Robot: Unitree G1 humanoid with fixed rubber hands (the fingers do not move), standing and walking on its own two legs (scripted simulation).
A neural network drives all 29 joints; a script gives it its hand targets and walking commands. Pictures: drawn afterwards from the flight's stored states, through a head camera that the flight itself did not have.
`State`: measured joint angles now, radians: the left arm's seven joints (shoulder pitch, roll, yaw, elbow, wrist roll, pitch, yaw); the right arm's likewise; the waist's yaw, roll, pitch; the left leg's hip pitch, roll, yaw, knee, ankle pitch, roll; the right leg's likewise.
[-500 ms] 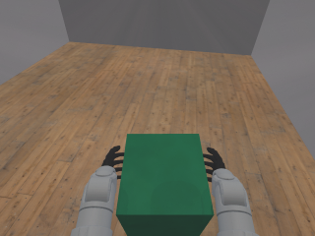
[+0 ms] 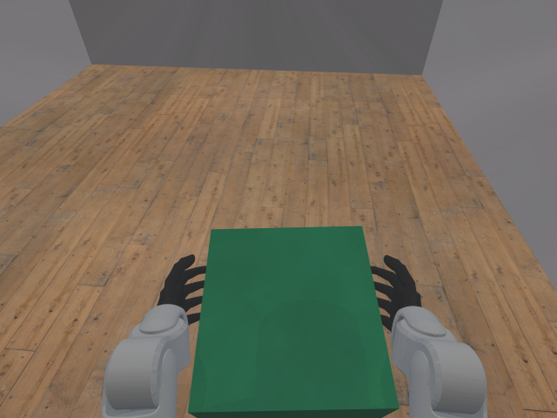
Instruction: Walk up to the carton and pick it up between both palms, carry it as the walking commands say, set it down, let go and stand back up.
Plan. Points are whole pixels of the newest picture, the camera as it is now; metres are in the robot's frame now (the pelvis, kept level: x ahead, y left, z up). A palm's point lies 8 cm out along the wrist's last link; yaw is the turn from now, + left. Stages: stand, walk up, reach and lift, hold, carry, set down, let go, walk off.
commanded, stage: carry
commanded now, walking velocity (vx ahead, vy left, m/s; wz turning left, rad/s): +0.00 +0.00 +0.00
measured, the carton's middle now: (288, 337) +0.26 -0.01 +0.02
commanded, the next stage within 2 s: hold in 0.90 s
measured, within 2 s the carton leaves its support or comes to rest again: neither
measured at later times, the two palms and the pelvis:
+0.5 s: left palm (138, 338) +0.22 +0.18 +0.10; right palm (379, 334) +0.22 -0.11 +0.10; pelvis -0.01 +0.03 +0.00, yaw +1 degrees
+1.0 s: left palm (152, 339) +0.25 +0.18 +0.04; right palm (363, 331) +0.26 -0.11 +0.04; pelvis -0.02 +0.03 +0.01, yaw +1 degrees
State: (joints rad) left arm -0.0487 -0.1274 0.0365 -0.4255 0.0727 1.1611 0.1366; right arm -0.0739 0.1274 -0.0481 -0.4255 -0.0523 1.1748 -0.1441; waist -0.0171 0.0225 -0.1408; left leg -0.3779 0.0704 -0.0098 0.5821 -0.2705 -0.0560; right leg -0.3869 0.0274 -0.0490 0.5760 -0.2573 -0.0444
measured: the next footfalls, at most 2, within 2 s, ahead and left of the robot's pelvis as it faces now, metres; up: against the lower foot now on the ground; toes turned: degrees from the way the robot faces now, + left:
none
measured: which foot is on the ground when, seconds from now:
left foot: down 0.00-1.00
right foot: down 0.00-1.00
